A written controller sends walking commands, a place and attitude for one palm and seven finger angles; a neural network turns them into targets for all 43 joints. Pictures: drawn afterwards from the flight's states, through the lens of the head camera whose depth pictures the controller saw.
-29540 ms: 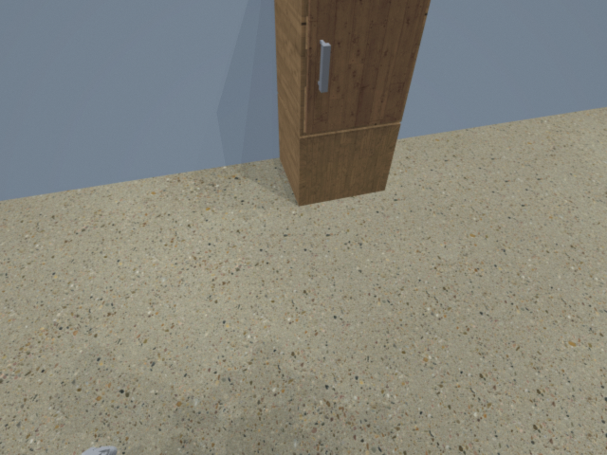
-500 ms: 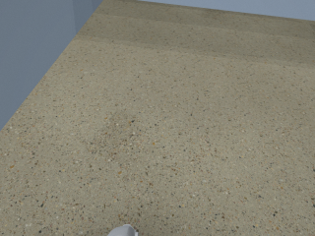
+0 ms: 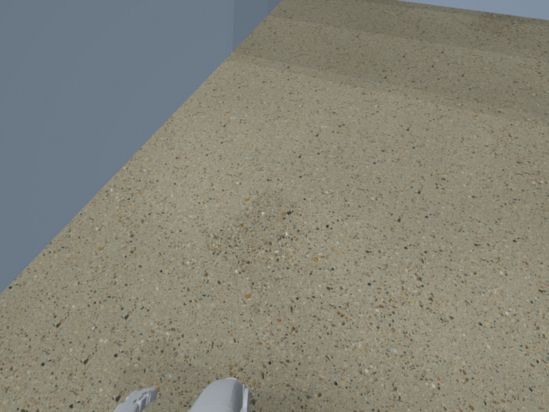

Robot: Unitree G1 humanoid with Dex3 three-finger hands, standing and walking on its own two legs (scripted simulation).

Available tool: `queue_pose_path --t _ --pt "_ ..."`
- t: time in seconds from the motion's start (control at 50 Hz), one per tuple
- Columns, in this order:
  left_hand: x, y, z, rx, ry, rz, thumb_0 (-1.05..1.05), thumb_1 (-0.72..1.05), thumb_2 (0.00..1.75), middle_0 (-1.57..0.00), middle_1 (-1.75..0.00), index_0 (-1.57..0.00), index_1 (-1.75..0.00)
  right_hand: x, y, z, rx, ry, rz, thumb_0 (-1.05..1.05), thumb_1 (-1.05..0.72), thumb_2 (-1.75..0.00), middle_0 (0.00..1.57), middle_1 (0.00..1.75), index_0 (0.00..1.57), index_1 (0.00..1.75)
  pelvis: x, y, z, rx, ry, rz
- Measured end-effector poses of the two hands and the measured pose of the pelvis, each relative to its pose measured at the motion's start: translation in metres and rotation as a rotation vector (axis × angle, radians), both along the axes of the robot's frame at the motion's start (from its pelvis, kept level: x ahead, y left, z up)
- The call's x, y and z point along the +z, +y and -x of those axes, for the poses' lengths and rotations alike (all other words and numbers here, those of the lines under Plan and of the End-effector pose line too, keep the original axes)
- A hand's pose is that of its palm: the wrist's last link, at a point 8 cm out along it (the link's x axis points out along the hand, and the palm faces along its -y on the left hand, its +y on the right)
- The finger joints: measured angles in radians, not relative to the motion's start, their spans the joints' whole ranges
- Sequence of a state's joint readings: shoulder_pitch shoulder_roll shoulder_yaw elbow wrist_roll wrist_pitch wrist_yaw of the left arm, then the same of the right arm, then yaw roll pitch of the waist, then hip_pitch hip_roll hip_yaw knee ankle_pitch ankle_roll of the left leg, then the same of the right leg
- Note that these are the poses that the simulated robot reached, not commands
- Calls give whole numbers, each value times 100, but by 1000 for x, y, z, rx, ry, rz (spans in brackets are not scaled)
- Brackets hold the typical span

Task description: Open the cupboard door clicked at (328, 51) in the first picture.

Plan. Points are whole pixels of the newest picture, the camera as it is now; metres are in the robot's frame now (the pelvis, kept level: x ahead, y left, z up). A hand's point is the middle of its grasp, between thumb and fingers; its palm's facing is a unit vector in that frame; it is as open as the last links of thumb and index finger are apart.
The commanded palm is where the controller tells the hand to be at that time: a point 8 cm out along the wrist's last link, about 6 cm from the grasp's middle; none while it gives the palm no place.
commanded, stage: turn to face it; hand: left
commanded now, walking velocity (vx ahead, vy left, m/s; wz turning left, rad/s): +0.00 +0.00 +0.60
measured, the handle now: out of the picture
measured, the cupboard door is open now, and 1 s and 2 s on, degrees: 44 44 44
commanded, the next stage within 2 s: none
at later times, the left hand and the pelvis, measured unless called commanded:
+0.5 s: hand out of the picture +0.03 +0.22 -0.16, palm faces +0.35 -0.89 -0.29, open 7.4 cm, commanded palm none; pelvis +0.03 -0.02 -0.01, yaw +19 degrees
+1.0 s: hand out of the picture -0.03 +0.15 -0.19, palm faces +0.65 -0.73 -0.22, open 7.3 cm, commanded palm none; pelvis +0.06 -0.04 -0.02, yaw +40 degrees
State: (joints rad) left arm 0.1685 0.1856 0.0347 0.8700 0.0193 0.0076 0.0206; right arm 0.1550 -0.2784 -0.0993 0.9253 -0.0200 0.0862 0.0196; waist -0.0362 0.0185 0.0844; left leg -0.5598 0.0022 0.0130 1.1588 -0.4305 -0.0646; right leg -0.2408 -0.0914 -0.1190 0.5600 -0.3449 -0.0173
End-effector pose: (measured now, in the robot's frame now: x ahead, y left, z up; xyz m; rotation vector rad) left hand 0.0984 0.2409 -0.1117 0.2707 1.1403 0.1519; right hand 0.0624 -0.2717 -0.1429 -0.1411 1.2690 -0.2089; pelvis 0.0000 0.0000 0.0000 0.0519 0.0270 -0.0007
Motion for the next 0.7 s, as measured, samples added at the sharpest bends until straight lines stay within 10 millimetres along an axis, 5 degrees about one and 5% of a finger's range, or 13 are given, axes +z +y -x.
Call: queue_pose_path --t 0.12,0.3,0.5,0.6,0.7 --pt "-10 -9 52 141 80 37 0 90 90 -20 -30 -20 -30 9 1 -57 146 -18 10 0 -91 -90 19 30 20 29 2 -11 -9 100 0 -7" --pt "-44 16 127 345 213 58 1 90 90 -20 -30 -20 -30 11 48 -146 372 -164 37 0 -90 -90 20 30 20 29 -20 -1 -17 230 -3 16" --pt "-17 17 88 418 63 15 1 91 90 -20 -30 -20 -30 9 46 -146 452 -86 9 0 -90 -90 20 30 20 29 -6 -22 -30 333 -14 43" --pt "-12 -5 67 428 -23 -26 1 91 90 -20 -30 -20 -30 -12 23 -156 461 -43 -20 0 -90 -90 20 30 20 30 -17 -47 -43 394 -8 33" --pt "-5 -36 75 487 -6 -6 0 91 90 -20 -30 -20 -30 -9 12 -173 498 -2 -14 0 -90 -90 20 30 20 29 -7 -57 -51 472 -15 17"
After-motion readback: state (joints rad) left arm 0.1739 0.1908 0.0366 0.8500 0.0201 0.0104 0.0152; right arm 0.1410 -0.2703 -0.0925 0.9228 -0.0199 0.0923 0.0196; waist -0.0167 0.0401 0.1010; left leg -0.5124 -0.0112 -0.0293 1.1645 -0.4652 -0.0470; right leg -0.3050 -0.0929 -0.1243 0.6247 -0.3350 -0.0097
